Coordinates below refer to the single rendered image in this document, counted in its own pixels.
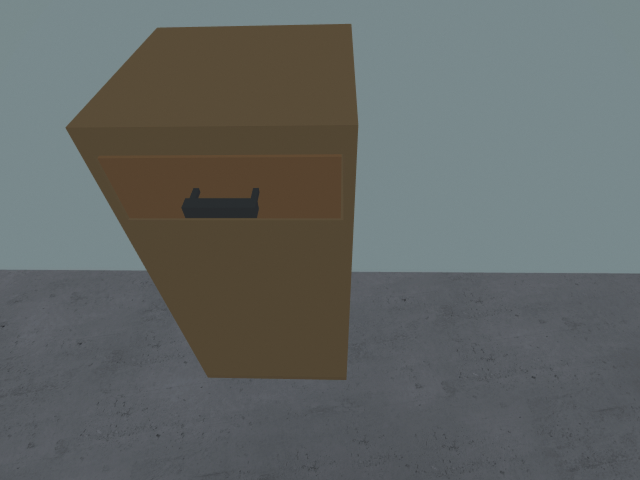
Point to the drawer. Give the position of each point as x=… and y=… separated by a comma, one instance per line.
x=290, y=186

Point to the handle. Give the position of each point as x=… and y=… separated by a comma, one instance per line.
x=195, y=207

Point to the cabinet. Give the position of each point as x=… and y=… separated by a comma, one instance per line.
x=265, y=298

